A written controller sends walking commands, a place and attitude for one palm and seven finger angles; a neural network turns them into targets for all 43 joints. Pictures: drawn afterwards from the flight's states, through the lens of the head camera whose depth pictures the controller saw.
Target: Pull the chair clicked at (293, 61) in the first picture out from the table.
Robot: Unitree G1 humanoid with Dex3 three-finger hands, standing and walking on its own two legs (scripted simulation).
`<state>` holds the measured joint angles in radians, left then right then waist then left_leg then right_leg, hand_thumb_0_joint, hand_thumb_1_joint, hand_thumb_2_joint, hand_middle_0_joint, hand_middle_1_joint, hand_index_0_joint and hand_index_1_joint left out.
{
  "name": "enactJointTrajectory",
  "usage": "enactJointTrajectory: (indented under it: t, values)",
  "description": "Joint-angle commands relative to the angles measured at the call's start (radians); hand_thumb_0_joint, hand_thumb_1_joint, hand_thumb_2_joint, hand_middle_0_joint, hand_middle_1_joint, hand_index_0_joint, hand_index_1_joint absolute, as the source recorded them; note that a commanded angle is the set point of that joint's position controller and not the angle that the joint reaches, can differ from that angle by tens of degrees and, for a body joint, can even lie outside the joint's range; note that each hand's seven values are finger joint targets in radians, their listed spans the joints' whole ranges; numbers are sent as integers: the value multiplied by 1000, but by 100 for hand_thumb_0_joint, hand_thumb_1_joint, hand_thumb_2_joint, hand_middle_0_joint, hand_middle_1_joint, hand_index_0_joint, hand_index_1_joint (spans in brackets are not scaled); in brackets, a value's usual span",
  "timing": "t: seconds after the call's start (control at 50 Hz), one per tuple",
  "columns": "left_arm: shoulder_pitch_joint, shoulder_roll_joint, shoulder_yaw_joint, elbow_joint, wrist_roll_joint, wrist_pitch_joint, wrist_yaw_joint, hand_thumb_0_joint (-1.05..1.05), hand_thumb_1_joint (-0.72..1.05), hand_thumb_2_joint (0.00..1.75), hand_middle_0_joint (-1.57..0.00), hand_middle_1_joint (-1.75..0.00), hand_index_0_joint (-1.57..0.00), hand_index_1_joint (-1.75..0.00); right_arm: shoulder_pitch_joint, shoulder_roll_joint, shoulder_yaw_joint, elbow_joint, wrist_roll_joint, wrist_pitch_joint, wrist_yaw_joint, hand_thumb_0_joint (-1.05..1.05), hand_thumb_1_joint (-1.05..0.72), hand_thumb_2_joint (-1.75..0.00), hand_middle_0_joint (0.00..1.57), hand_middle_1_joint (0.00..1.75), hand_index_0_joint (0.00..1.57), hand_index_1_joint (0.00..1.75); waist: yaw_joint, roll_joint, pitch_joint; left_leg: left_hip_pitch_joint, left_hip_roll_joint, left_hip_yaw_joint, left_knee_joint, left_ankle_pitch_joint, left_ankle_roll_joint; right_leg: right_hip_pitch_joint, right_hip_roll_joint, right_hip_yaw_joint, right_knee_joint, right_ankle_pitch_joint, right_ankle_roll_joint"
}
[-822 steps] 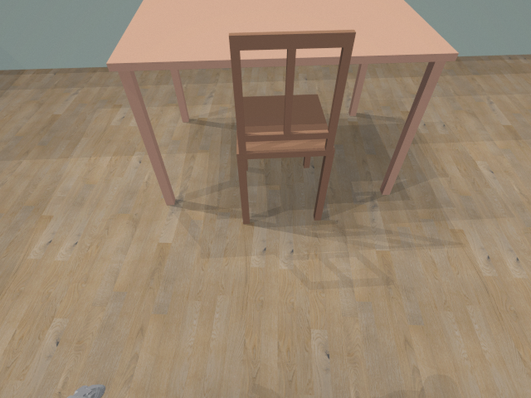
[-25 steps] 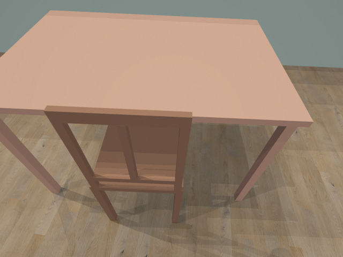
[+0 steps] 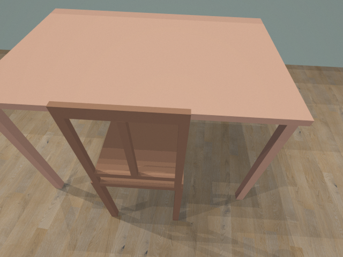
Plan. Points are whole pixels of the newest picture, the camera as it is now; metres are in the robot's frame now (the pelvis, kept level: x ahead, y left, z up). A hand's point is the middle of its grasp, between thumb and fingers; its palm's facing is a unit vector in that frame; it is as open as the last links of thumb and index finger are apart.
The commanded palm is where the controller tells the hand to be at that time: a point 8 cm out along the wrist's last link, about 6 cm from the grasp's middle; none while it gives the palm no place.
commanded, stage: come to a stop and stand still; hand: left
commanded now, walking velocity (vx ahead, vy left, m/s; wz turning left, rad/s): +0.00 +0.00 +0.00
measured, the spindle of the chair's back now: (129, 151) +0.43 +0.17 -0.09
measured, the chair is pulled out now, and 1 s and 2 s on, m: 0.00 0.00 0.00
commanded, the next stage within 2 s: look again from close up in 0.78 s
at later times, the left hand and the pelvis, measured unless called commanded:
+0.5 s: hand out of the picture -0.02 +0.26 -0.18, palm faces +0.04 -0.98 -0.20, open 7.4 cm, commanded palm none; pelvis -0.02 +0.08 +0.00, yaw +1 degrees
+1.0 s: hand out of the picture -0.01 +0.23 -0.18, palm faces +0.04 -0.99 -0.17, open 7.4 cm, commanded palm none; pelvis +0.00 +0.07 +0.00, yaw +1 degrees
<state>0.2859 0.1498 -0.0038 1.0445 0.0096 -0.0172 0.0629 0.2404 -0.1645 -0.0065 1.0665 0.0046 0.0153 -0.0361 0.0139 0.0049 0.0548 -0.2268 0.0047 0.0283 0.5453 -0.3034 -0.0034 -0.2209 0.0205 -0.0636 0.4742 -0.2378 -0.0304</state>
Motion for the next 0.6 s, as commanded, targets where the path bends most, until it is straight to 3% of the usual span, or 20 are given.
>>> enactJointTrajectory:
  t: [0.0,0.02,0.04,0.06,0.08,0.1,0.14,0.18,0.28,0.4,0.5,0.58]
  values:
    - [21,167,32,-83,6,-19,3,0,90,90,-20,-30,-20,-30,86,-52,-24,-98,-9,-15,9,0,-90,-90,20,30,20,30,-50,-113,-142,3,18,-25,-5,-4,-4,71,-276,204,-53,329,-92]
    - [-8,160,32,-92,5,-12,-2,0,90,90,-20,-30,-20,-30,92,-62,-25,-98,-13,-15,13,0,-90,-90,20,30,20,30,-56,-95,-87,22,26,-42,-41,27,1,-17,-237,178,-75,106,-70]
    - [-30,156,31,-101,6,2,-6,0,90,90,-20,-30,-20,-30,85,-73,-25,-101,-20,-16,18,0,-90,-90,20,30,20,30,-48,-27,-24,14,45,-59,-69,38,9,-90,-201,154,-83,-68,-54]
    - [-36,146,31,-104,8,12,-8,0,90,90,-20,-30,-20,-30,71,-90,-27,-111,-25,-17,20,0,-90,-90,20,30,20,30,-44,41,57,-65,76,-124,-126,-13,27,-130,-157,125,-63,-184,-33]
    - [-14,136,29,-105,10,17,-10,0,90,90,-20,-30,-20,-30,60,-106,-27,-124,-27,-20,22,0,-90,-90,20,30,20,30,-29,60,88,-140,100,-179,-189,-63,45,-101,-117,95,-30,-170,-13]
    - [15,123,26,-100,12,18,-11,0,90,90,-20,-30,-20,-30,48,-120,-26,-135,-25,-24,22,0,-90,-90,20,30,20,30,-15,58,75,-178,117,-218,-239,-109,58,-51,-97,68,-3,-129,-3]
    - [39,116,21,-94,14,19,-16,0,90,90,-20,-30,-20,-30,34,-133,-27,-144,-25,-30,23,0,-90,-90,20,30,20,30,4,49,43,-191,125,-243,-284,-127,69,10,-86,47,19,-76,1]
    - [41,109,19,-93,14,20,-18,0,90,90,-20,-30,-20,-30,36,-138,-28,-142,-23,-33,22,0,-90,-90,20,30,20,30,0,40,31,-163,123,-250,-307,-146,65,5,-87,43,20,-70,5]
    - [54,111,17,-87,15,19,-22,0,90,90,-20,-30,-20,-30,41,-144,-26,-126,-20,-35,21,0,-90,-90,20,30,20,30,0,27,30,-114,121,-263,-338,-153,57,-18,-94,52,-3,-59,9]
    - [70,103,12,-60,12,8,-21,0,90,90,-20,-30,-20,-30,66,-138,-22,-88,-16,-43,18,0,-90,-90,20,30,20,30,-12,11,-2,-16,113,-241,-322,-23,38,-26,-106,74,-37,-6,9]
    - [94,94,8,-25,12,10,-17,0,90,90,-20,-30,-20,-30,79,-130,-15,-51,-11,-45,11,0,-90,-90,20,30,20,30,-12,25,10,23,117,-236,-329,56,12,-37,-107,73,-35,3,16]
    - [112,88,3,4,9,4,-16,0,90,90,-20,-30,-20,-30,83,-119,-9,-23,-8,-50,9,0,-90,-90,20,30,20,30,-10,5,0,49,105,-206,-295,159,19,-13,-120,81,-56,47,17]
